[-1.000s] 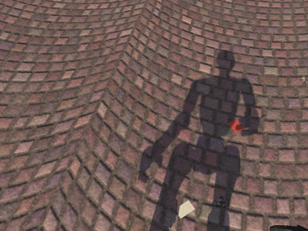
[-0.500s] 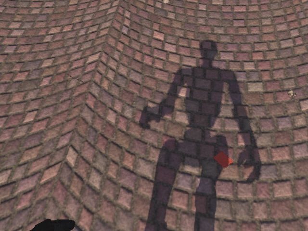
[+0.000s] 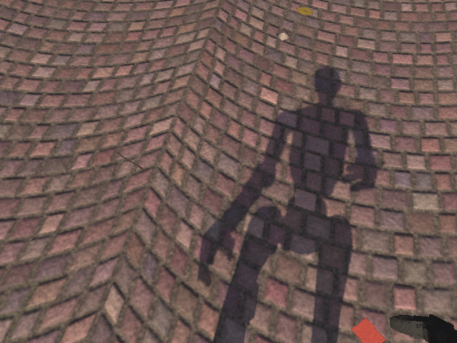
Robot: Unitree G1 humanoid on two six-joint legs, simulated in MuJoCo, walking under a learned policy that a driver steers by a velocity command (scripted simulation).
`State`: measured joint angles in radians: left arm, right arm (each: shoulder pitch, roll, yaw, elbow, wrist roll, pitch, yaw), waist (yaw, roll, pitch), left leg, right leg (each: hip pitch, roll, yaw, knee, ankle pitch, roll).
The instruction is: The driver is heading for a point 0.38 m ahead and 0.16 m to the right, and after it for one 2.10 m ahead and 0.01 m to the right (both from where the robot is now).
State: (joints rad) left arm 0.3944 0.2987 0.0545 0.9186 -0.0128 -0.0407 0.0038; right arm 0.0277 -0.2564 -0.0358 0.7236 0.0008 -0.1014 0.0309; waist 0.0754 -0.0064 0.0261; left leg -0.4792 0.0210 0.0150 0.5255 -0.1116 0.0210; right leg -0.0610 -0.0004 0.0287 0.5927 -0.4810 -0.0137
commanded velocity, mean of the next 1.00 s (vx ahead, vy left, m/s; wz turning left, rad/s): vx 0.30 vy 0.00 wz -0.16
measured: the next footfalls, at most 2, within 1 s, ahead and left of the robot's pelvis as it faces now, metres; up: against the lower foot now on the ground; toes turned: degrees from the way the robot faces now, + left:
right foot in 0.50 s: +0.39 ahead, -0.18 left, +0.00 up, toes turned -19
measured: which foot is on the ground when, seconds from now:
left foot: down 0.00-0.50, up 0.52-1.00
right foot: up 0.00-0.48, down 0.50-1.00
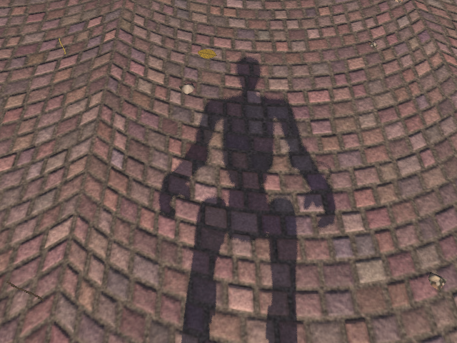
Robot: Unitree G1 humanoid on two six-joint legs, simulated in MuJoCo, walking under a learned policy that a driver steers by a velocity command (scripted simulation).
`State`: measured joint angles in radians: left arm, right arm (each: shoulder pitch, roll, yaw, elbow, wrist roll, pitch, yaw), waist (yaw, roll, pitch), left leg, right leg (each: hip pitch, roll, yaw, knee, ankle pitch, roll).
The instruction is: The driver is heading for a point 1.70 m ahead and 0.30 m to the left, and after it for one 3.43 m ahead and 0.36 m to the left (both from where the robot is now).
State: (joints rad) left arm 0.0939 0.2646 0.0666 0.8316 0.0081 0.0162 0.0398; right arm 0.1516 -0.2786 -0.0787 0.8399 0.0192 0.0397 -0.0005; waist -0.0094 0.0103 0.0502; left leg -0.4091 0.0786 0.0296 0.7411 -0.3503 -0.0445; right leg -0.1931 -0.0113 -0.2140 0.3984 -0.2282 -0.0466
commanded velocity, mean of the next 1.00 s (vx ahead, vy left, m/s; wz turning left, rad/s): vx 0.01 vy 0.00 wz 0.30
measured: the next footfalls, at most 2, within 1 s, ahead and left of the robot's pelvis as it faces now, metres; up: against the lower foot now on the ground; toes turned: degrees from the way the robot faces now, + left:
left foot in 0.06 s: +0.05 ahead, +0.13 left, +0.00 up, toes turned +6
right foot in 0.52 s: +0.13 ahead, -0.10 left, +0.00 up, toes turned +19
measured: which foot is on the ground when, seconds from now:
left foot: up 0.00-0.04, down 0.06-0.52, up 0.54-0.80, down 0.82-1.00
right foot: down 0.00-0.06, up 0.08-0.50, down 0.52-1.00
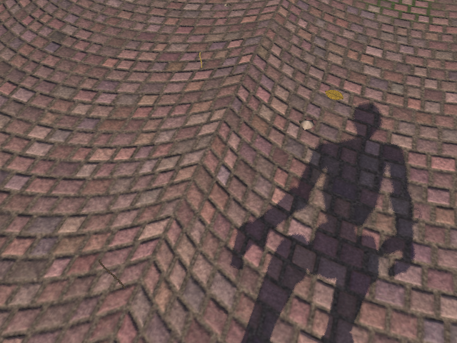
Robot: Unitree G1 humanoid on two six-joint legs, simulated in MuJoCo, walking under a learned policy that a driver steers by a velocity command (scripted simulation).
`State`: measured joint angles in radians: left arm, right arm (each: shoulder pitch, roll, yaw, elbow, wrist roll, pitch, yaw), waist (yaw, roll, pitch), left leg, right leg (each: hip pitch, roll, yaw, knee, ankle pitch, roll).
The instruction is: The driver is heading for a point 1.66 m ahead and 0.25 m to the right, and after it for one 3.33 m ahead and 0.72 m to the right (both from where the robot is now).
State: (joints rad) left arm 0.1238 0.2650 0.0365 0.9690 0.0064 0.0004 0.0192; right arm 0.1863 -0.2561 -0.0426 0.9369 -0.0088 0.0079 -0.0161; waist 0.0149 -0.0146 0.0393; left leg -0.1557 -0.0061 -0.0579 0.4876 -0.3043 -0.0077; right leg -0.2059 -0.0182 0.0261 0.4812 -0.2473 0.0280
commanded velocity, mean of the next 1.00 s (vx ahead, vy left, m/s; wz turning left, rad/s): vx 0.40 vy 0.00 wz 0.01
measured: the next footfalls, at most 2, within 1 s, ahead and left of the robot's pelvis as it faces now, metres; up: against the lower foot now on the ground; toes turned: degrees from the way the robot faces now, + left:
left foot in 0.68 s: +0.44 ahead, +0.11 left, +0.00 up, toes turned +1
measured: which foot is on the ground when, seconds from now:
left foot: down 0.00-0.20, up 0.22-0.66, down 0.68-1.00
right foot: down 0.00-0.70, up 0.72-1.00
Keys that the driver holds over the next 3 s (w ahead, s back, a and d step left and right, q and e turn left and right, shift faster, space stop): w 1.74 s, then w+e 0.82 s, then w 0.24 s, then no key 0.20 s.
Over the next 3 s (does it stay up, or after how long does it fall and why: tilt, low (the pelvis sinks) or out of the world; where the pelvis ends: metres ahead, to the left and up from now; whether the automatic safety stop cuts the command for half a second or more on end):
stays up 1.55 -0.14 0.00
